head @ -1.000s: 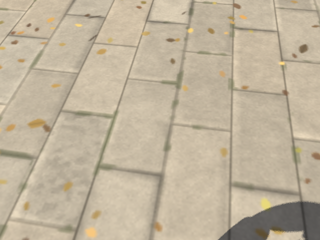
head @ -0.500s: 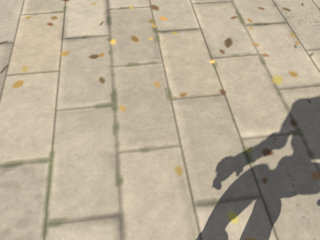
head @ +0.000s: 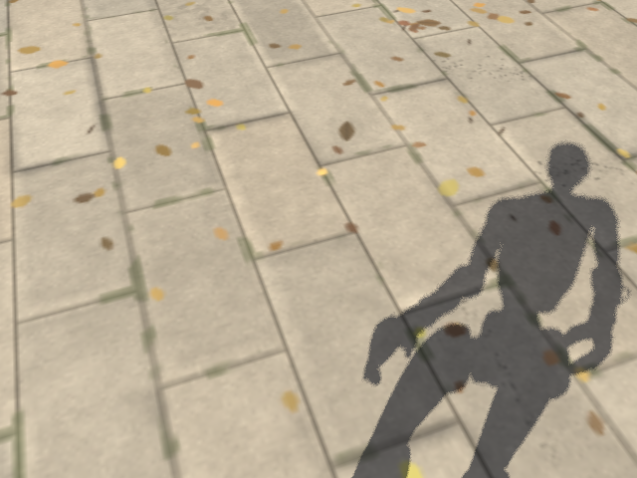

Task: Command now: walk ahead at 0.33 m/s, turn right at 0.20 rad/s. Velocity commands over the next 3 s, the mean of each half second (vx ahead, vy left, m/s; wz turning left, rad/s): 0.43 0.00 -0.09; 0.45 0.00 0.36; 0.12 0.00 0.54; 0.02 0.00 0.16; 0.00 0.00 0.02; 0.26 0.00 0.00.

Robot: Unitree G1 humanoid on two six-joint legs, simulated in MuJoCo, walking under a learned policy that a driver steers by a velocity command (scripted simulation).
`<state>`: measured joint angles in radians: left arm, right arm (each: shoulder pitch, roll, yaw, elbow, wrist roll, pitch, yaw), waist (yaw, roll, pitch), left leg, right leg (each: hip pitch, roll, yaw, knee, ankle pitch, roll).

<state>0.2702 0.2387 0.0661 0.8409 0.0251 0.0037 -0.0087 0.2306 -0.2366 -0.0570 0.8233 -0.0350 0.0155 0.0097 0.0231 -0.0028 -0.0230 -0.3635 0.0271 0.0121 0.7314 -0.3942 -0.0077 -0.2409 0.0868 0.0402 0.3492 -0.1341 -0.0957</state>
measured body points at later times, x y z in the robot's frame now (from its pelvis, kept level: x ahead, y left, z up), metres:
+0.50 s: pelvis +0.16 -0.01 -0.01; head +0.20 -0.01 +0.43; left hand +0.38 +0.21 -0.12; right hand +0.08 -0.25 -0.15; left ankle +0.00 +0.12 -0.75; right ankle +0.28 -0.11 -0.74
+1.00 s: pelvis +0.42 -0.03 -0.02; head +0.46 -0.02 +0.43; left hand +0.34 +0.20 -0.16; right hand +0.63 -0.22 -0.14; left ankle +0.55 +0.08 -0.72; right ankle +0.29 -0.11 -0.74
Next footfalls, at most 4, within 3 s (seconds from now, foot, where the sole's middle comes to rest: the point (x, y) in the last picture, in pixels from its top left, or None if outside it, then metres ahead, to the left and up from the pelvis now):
0.08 left None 0.04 0.12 -0.78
0.52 right None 0.33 -0.11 -0.78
1.04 left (309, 449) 0.59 0.07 -0.78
1.64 right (390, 427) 0.64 -0.11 -0.78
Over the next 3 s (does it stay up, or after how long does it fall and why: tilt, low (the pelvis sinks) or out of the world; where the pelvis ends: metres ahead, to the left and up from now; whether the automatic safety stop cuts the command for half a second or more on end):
stays up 0.65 -0.02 0.00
